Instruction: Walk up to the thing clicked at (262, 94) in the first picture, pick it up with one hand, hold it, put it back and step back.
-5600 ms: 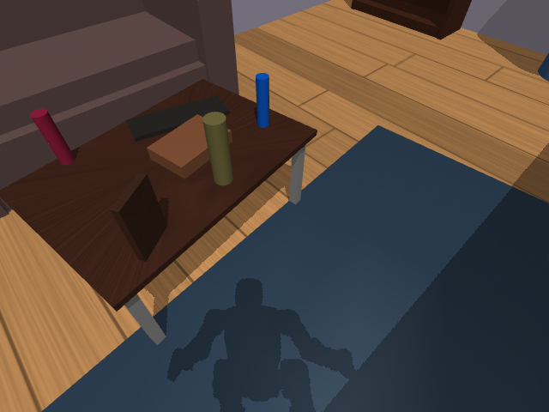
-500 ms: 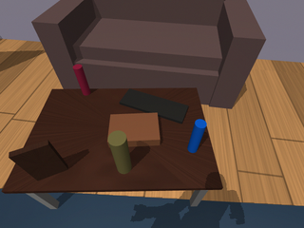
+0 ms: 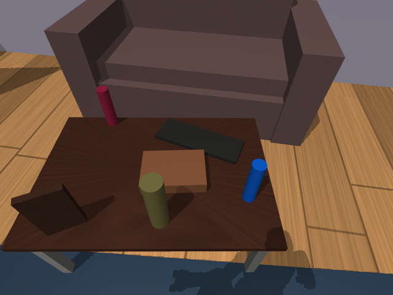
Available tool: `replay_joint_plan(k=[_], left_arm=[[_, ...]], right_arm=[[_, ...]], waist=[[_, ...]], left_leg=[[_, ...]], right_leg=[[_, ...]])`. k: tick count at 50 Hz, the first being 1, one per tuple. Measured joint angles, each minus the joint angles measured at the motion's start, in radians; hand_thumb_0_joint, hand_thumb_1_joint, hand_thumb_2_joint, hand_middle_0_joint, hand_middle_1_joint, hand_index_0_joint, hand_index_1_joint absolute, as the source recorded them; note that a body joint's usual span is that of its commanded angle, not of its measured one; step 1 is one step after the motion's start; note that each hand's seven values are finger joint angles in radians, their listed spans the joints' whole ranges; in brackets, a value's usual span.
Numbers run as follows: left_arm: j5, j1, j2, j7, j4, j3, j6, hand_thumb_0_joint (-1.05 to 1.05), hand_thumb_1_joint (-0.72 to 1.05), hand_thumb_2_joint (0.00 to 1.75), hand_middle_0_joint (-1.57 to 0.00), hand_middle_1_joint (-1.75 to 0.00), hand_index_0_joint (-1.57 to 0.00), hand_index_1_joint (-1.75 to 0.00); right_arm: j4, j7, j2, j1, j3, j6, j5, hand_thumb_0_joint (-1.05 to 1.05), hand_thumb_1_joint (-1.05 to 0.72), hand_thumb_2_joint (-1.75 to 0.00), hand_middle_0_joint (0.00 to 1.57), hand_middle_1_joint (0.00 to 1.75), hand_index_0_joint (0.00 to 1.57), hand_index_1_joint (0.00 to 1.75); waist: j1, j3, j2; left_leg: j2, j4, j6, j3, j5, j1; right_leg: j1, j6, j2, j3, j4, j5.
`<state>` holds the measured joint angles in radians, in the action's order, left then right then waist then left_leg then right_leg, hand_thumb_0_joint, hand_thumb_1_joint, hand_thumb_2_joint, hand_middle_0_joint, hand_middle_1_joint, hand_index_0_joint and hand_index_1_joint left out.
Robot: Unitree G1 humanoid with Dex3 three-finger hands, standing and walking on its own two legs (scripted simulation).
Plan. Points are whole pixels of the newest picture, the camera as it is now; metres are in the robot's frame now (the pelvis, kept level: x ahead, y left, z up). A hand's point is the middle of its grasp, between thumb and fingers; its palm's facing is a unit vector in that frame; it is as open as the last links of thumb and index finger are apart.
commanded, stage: stand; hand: right
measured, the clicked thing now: (253, 182) +0.54 -0.20 -0.25
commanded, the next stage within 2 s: go down in 1.64 s
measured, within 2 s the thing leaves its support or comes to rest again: neither
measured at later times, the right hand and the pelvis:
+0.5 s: hand out of the picture +0.07 -0.26 -0.16, palm faces -0.01 +0.94 -0.33, open 7.4 cm; pelvis +0.00 +0.00 +0.00, yaw +0 degrees
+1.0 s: hand out of the picture +0.08 -0.26 -0.16, palm faces -0.01 +0.94 -0.34, open 7.4 cm; pelvis +0.00 -0.01 +0.00, yaw +0 degrees
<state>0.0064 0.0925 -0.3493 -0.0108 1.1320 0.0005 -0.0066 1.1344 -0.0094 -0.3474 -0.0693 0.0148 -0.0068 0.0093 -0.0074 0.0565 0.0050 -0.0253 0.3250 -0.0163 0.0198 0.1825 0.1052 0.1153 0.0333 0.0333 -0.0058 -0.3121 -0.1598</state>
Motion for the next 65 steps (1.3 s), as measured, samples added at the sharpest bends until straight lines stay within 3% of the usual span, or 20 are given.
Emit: replay_joint_plan(k=[65], left_arm=[[0.001,0.017,-0.004,-0.001,-0.010,-0.009,0.004,0.01,0.90,0.90,-0.21,-0.30,-0.20,-0.30]], right_arm=[[-0.002,0.003,-0.005,-0.033,-0.010,-0.002,0.002,0.01,-0.91,-0.90,0.21,0.30,0.20,0.30]], waist=[[0.003,-0.004,-0.008]], left_leg=[[-0.006,-0.010,-0.009,-0.004,0.000,-0.006]], right_leg=[[0.003,-0.009,-0.005,0.004,-0.010,-0.012]])
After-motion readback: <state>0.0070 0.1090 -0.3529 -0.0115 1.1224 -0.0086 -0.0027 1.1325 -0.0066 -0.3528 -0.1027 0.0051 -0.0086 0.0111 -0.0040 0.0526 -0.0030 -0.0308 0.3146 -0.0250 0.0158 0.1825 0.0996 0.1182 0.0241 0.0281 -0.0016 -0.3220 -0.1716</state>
